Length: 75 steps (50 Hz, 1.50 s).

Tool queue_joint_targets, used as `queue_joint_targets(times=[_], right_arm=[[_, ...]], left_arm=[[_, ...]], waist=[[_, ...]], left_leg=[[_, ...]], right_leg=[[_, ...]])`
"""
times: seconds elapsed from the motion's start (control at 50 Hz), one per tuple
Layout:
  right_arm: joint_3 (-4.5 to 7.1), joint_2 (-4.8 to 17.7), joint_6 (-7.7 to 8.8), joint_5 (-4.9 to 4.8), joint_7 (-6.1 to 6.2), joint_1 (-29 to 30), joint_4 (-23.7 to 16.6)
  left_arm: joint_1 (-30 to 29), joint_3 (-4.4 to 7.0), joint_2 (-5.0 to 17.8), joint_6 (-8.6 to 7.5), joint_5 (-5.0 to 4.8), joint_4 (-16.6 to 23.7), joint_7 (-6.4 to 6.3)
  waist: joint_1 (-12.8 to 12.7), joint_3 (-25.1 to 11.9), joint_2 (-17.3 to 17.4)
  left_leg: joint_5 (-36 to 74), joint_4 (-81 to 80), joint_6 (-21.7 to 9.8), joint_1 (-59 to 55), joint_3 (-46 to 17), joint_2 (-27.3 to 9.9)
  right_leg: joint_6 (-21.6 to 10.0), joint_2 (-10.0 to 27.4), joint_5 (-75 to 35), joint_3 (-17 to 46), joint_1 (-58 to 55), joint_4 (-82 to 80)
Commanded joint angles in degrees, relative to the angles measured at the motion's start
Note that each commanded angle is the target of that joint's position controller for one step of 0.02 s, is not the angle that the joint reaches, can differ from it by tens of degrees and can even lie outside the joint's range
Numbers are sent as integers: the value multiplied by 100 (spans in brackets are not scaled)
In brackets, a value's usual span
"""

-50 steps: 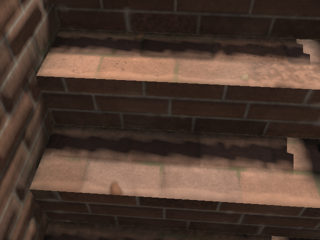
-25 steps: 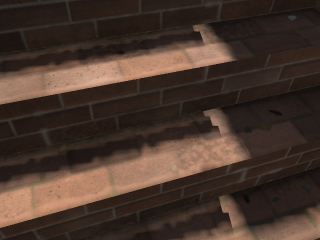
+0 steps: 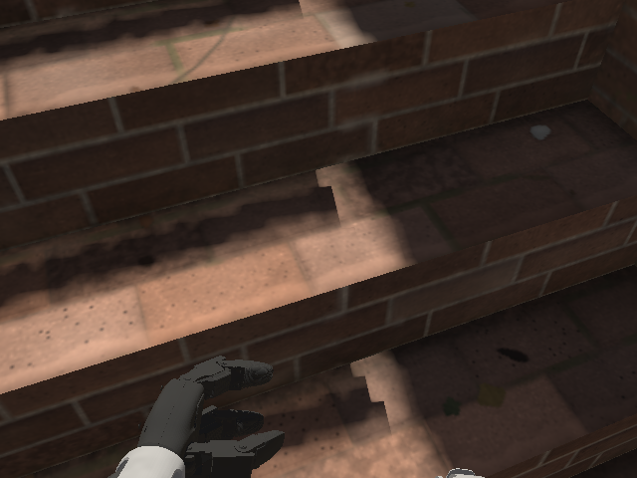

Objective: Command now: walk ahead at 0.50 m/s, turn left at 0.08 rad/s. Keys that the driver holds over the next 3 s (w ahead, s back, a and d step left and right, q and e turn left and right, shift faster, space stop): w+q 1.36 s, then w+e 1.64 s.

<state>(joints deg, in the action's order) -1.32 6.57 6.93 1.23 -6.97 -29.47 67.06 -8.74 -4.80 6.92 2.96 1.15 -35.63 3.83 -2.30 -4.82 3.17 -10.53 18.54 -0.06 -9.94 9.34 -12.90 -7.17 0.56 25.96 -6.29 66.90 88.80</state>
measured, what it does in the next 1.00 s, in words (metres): climbs, turning left: left foot 0.21 m higher, then right foot 0.21 m higher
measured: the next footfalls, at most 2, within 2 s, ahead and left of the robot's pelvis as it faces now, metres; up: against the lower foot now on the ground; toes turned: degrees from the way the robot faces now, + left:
left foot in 0.50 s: +0.35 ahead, +0.08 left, +0.41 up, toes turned +13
right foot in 0.94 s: +0.70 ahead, -0.05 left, +0.61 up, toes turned +25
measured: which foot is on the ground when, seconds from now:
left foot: down 0.00-0.00, up 0.02-0.48, down 0.50-0.98, up 1.00-1.00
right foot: down 0.00-0.60, up 0.62-0.92, down 0.94-1.00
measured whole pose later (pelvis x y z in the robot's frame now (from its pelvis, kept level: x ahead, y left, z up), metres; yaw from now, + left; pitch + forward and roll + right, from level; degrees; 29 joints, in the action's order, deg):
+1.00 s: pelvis +0.51 +0.00 +0.45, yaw +29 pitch +9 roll -3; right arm 2.7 9.0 6.6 3.4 -8.8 -26.4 63.9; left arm -9.9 -4.7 4.9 0.4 2.0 -38.8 2.6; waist 0.7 -12.5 4.9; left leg -0.9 45.0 -7.5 19.7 -15.9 3.2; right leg -2.6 1.0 29.9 -4.0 61.7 82.0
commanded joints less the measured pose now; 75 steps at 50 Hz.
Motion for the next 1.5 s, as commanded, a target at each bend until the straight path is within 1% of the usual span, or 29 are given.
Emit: queue_joint_targets(times=[0.02, 0.04, 0.1, 0.14, 0.2, 0.3, 0.4, 0.48, 0.56, 0.58, 0.6, 0.62, 0.64, 0.66, 0.72, 0.76, 0.82, 0.84, 0.88, 0.9, 0.94, 0.98, 1.0, 1.02, 1.08, 1.12, 1.36, 1.42, 1.5], right_arm=[[401, 920, 82, 435, -349, -301, -285], [722, 1368, 15, 96, -527, 186, -620], [285, 46, 101, -88, -362, 285, -484], [151, -45, -151, -83, -85, 377, -546], [152, 70, -291, -394, -87, 906, -829], [233, 803, -347, -301, 75, 2381, -1702], [113, 600, -808, -251, 334, 3315, -2079], [83, 686, -1216, -123, 11, 3551, -2652], [106, 850, -1225, -22, 148, 2347, -2315], [213, 987, -1243, -115, 199, 1710, -1959], [276, 949, -869, -30, 597, 1540, -1871], [392, 1199, -790, 77, 860, 1387, -1533], [399, 1154, -765, 197, 975, 1785, -1710], [70, 500, -876, 736, 547, -397, -850], [200, 556, -372, 112, 176, 148, -451], [60, 261, -343, 390, 105, 1070, -535], [187, 532, -196, 453, 329, 1026, -595], [192, 668, -147, 518, 282, 709, -418], [414, 1154, -105, 120, 165, 624, -614], [461, 1362, -138, 72, 61, 284, -476], [674, 1867, 156, -215, -110, 1276, -1041], [403, 529, 215, 449, -307, 359, -931], [493, 457, 2, 408, -433, 223, -311], [534, 540, -79, 65, -357, 373, -317], [444, 279, -304, -33, 8, 974, -496], [304, -18, -442, -79, 52, 1244, -744], [-163, 351, -999, 17, 294, 4369, -2674], [-304, 313, -1305, 100, 130, 5649, -3144], [-191, 440, -1136, 66, 53, 3948, -2763]], left_arm=[[3848, 633, 1794, 35, 370, -1057, -30], [4135, 994, 2302, -57, 391, -1380, -41], [2824, 723, 1269, -267, -15, -1877, 179], [1745, 377, 192, -303, 406, -1981, 250], [1015, 349, 36, -577, 420, -1942, 83], [2678, 357, 760, -752, 619, -2438, 94], [3693, 274, 873, -665, 775, -2663, 441], [2908, 424, 1915, -842, 226, -2498, 444], [3084, 522, 2063, -711, 618, -2684, 539], [3125, 588, 2036, -638, 645, -2722, 619], [2359, 781, 1746, -914, -536, -1531, -238], [1593, 589, 1210, -1013, -318, -1220, -394], [1028, 419, 590, -1056, 120, -799, -313], [1446, 405, 792, -444, 355, -1661, 213], [1014, 401, 705, -699, 361, -778, 173], [736, 287, 591, -651, 259, -575, 7], [-138, 188, 634, -590, 36, -280, -54], [-662, 162, 749, -539, 91, 105, -142], [-2390, 17, 490, -254, 101, 1059, -258], [-2078, -92, 91, -97, -67, 1000, -154], [276, 423, 1090, -241, -166, 96, -121], [2821, 667, 1638, -184, 149, -867, -248], [3139, 744, 1898, -51, 360, -1138, -142], [2775, 718, 1934, -216, 114, -1340, -152], [1717, 279, -22, -427, 37, -2024, -192], [1344, 257, -397, -586, 59, -2119, -327], [4031, 157, 136, -968, 856, -3428, 172], [4233, 197, 221, -882, 498, -3513, 427], [4203, 625, 1619, -1203, 79, -3187, 414]], waist=[[-1511, -2630, -2166], [-1289, -1412, -2111], [-330, -753, -936], [423, -168, 104], [931, 234, -249], [519, 110, -303], [69, 346, -776], [916, -728, -1546], [785, -1221, -1598], [891, -1379, -1180], [845, -1710, -239], [974, -1144, 1390], [822, -696, 955], [1787, 16, 355], [430, 79, -153], [-195, 96, -531], [81, 309, -139], [79, 26, -1034], [123, -13, -516], [76, -162, 454], [-927, -875, 462], [-1075, -2920, -1801], [-1254, -1760, -2680], [-873, -604, -1758], [61, -177, -218], [375, -67, -181], [102, 86, -591], [62, 420, -743], [1030, -697, -1788]], left_leg=[[1843, 6771, -624, 4503, -2141, 1493], [2068, 9187, -669, 5623, -3086, 2061], [1982, 11668, -1335, 7190, -2815, 1653], [2488, 11499, -1415, 7550, -2834, 1228], [1619, 12014, -1433, 7345, -2291, 1212], [1924, 10907, -1565, 8419, -1424, 1526], [843, 9763, -1461, 10591, -1268, 1243], [-1224, 7221, -949, 6794, 739, 1759], [-1524, 4709, -1043, 6260, 93, 2523], [-1064, 4004, -1029, 5170, -452, 2575], [-2164, 3515, -1208, 3364, -1138, 2525], [-2416, 2150, -1806, 2957, -3361, 1707], [-2411, 1628, -2270, 3389, -4497, 1375], [-610, 1776, -2018, 2710, -4880, 1172], [1810, 1983, -1684, 1474, -3825, 826], [1195, 1233, -1455, 2870, -2977, 906], [-331, 395, -1363, 4577, -3172, 1151], [-697, 469, -1173, 4559, -3272, 1251], [2, -1539, -1484, 6198, -3260, 957], [1591, -1754, -1928, 6575, -3773, 529], [9478, 220, -1633, 3966, -2970, 261], [6390, 3744, -1383, 5386, -2869, 1383], [1543, 7422, -1094, 6327, -2795, 2185], [1651, 8828, -1116, 7405, -2713, 1900], [2148, 9578, -1552, 7424, -2584, 1549], [1368, 9566, -1523, 7750, -2555, 1390], [996, 9345, -2125, 10262, -859, 418], [-704, 7766, -1883, 8300, -72, 300], [-1206, 5358, -1264, 5384, 413, 1526]], right_leg=[[-1283, 1149, -111, 5283, -6693, -5968], [-908, 1305, -148, 5456, -5846, -6430], [-1149, 1822, -891, 4401, -4562, -6018], [-375, 1882, -199, 3285, -3443, -6456], [209, 1302, -1320, 969, -2727, -6930], [703, 590, -1569, -575, -4223, -7030], [-245, 1895, -3324, -4, -6791, -7952], [-636, 1955, -12103, -833, -5894, -7526], [-929, 2063, -14223, -282, -7743, -5611], [-868, 1819, -13152, -218, -6998, -4988], [-326, 1041, -9928, -816, -5675, -3731], [-93, 40, -4250, -502, -3559, -1636], [101, -385, -2834, 672, -2729, 1024], [-615, -1087, -3151, 2560, -277, 2903], [-670, -801, -820, 2230, 1876, 3771], [-710, -133, -650, 1205, 1394, 3601], [-592, -48, 81, 1062, 748, 4459], [-507, 196, -686, 1064, 382, 2557], [64, 223, 1150, 70, -2286, -464], [448, -23, 434, -1, -3405, -295], [280, -741, -531, -81, -3686, -1182], [-1302, 804, -563, 3991, -6877, -4416], [-1733, 1641, 2792, 6338, -5768, -6639], [-1218, 1692, 4510, 6232, -5041, -6741], [-570, 1758, 1586, 3535, -3786, -5861], [-400, 1420, 199, 2131, -3910, -6192], [-363, 1619, -1103, -329, -5999, -8498], [-693, 1697, -3238, -680, -4767, -9318], [-693, 1892, -11774, -553, -6786, -7606]])
Over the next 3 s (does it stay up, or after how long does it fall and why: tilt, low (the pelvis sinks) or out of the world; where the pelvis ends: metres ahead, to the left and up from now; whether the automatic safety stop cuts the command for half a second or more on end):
stays up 1.37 0.48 1.21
